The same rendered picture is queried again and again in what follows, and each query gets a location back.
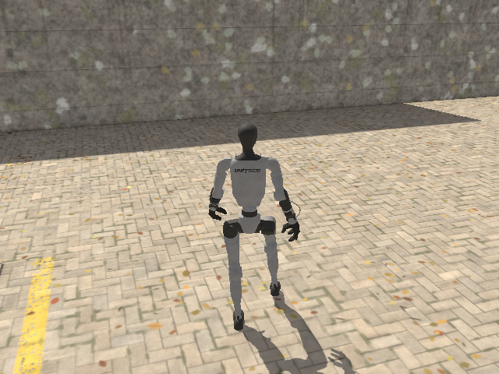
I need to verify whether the right robot hand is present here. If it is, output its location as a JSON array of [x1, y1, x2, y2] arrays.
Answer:
[[281, 221, 300, 242]]

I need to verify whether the robot right forearm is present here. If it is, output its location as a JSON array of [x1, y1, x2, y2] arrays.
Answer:
[[279, 189, 297, 224]]

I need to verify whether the robot right upper arm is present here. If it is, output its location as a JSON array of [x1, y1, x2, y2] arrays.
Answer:
[[264, 157, 286, 201]]

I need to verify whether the left robot hand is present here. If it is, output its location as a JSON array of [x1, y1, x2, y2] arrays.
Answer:
[[209, 207, 227, 220]]

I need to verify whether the robot right shin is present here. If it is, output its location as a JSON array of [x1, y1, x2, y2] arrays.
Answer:
[[267, 241, 278, 287]]

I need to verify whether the robot left upper arm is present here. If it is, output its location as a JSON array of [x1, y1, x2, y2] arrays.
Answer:
[[212, 157, 232, 199]]

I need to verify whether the robot left forearm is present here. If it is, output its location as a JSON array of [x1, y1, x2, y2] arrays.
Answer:
[[209, 187, 221, 211]]

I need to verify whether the humanoid robot torso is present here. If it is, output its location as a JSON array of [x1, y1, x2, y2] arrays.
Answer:
[[230, 154, 267, 234]]

